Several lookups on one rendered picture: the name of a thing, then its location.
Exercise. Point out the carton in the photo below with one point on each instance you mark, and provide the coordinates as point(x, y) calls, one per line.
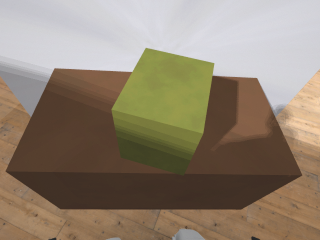
point(159, 116)

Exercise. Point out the right robot thigh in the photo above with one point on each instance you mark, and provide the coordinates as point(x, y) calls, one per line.
point(187, 234)

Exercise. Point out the pedestal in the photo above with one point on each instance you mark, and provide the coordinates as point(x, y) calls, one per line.
point(69, 152)

